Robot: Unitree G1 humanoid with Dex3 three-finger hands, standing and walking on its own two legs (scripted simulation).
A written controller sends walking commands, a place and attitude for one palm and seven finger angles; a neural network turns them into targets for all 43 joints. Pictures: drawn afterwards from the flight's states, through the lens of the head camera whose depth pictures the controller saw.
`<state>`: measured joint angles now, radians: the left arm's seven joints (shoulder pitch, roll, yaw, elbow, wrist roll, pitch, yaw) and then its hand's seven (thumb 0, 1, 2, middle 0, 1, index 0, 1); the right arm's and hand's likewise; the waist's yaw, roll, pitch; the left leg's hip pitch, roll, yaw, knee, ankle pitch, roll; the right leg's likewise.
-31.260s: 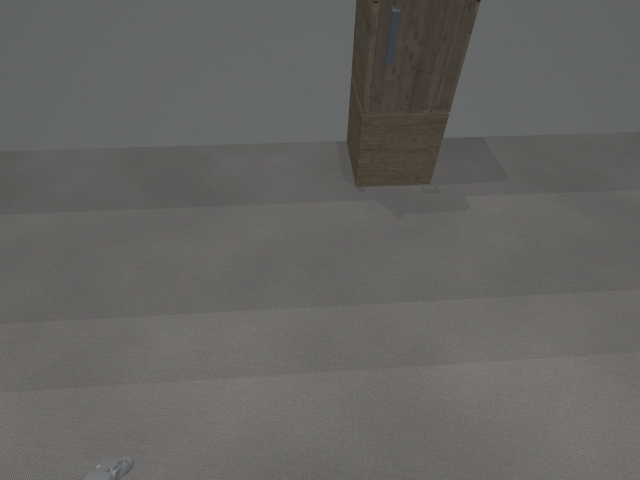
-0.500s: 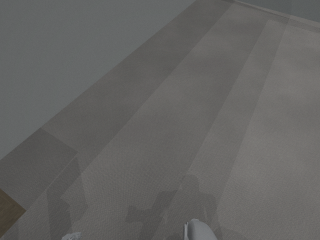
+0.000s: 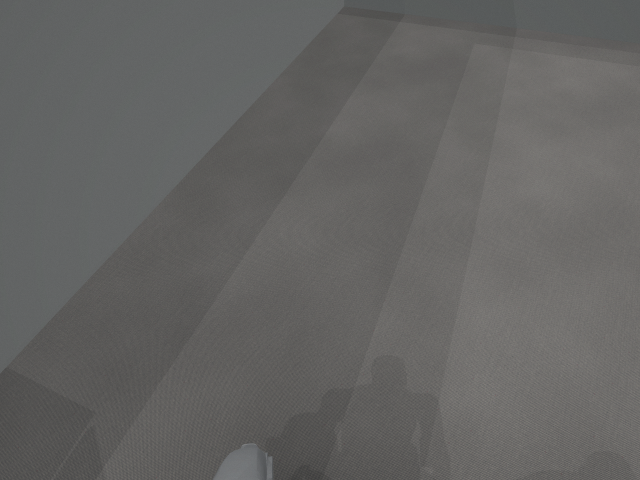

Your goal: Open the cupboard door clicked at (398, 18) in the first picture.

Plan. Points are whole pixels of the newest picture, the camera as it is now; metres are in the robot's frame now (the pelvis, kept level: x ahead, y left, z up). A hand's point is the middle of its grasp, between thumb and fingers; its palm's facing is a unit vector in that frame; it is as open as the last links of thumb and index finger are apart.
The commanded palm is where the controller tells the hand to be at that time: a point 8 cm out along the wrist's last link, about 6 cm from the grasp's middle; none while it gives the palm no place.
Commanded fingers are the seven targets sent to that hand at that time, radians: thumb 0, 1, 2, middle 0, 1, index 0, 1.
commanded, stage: walk to a spot facing it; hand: left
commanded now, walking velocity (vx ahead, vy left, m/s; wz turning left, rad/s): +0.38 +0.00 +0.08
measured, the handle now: out of the picture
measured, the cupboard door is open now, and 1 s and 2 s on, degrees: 54 54 54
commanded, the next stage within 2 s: turn to face it in 0.58 s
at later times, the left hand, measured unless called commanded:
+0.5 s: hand (213, 425) +0.23 +0.19 -0.18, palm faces +0.11 -0.98 -0.14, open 7.3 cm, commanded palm none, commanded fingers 0.00 0.90 0.90 -0.20 -0.30 -0.20 -0.30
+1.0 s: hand (270, 252) +0.56 +0.14 -0.16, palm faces +0.20 -0.97 -0.17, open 7.0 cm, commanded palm none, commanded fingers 0.00 0.90 0.90 -0.20 -0.30 -0.20 -0.30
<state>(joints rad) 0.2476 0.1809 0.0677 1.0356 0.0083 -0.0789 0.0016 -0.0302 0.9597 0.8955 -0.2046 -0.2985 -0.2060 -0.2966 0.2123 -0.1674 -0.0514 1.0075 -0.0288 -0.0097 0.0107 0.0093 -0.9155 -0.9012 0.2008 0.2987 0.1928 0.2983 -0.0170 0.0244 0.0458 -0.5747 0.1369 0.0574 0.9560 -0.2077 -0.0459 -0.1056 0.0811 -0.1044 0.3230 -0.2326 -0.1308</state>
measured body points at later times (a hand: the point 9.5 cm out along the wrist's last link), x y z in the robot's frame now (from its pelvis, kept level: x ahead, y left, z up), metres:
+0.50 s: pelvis +0.25 +0.03 -0.01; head +0.29 +0.03 +0.44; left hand +0.22 +0.24 -0.17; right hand +0.28 -0.21 -0.16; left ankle +0.25 +0.11 -0.74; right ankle +0.24 -0.12 -0.65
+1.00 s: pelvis +0.46 -0.05 +0.00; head +0.50 -0.04 +0.44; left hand +0.55 +0.19 -0.15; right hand +0.51 -0.28 -0.16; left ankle +0.46 +0.09 -0.67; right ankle +0.48 -0.13 -0.74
